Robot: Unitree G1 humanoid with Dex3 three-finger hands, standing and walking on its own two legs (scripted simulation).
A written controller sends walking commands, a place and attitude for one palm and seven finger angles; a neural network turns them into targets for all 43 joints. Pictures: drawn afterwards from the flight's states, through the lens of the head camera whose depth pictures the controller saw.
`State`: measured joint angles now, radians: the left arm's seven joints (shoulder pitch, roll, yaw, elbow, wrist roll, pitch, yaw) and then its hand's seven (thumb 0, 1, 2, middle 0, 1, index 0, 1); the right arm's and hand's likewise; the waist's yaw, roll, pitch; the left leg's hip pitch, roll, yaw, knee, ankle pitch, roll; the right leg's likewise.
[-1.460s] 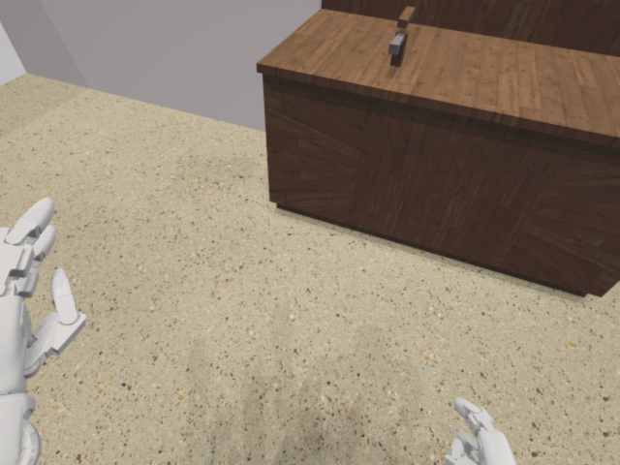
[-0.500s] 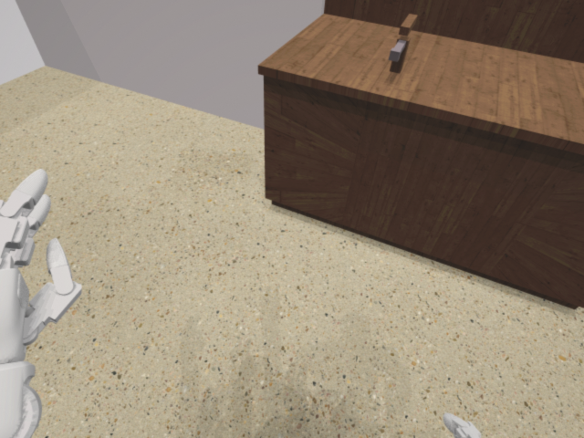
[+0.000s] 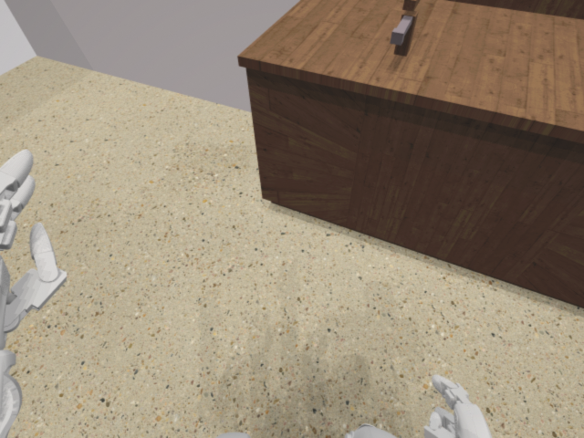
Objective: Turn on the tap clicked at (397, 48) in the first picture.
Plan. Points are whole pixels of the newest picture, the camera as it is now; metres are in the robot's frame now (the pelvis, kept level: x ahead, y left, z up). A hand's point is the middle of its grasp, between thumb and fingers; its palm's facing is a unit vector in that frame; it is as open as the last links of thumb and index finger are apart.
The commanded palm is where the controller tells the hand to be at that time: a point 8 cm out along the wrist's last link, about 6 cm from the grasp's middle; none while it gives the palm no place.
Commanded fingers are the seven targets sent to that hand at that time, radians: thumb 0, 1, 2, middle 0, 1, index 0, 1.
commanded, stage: walk to a spot facing it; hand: left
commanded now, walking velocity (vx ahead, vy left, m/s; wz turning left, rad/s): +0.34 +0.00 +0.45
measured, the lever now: (397, 36) +0.98 -0.20 +0.08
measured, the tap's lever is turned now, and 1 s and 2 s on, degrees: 0 0 0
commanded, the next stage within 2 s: turn to face it in 0.24 s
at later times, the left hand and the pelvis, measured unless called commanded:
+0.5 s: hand (51, 178) +0.34 +0.29 +0.20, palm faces +0.53 -0.77 -0.37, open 7.4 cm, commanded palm +0.27 +0.31 +0.21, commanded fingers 0.00 0.90 0.90 -0.20 -0.30 -0.20 -0.30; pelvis +0.14 +0.02 +0.01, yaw +7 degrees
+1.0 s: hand (175, 123) +0.43 +0.17 +0.21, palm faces +0.25 -0.84 -0.48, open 7.4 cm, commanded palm +0.39 +0.23 +0.21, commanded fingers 0.00 0.90 0.90 -0.20 -0.30 -0.20 -0.30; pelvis +0.19 -0.03 +0.02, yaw -7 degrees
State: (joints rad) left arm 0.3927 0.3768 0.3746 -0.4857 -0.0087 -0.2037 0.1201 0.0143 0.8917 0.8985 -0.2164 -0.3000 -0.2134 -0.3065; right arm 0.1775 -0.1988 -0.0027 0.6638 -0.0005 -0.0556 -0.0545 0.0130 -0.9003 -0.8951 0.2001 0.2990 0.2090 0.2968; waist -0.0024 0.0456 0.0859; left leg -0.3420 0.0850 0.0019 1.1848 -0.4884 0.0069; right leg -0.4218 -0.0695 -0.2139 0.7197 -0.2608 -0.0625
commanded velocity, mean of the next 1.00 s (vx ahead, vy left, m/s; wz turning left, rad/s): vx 0.08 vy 0.00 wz -0.25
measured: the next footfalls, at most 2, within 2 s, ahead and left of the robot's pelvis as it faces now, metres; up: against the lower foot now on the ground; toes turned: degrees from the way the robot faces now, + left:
left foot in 0.34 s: +0.22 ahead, +0.15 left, +0.00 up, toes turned +17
right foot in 0.70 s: +0.28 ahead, -0.11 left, +0.00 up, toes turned -6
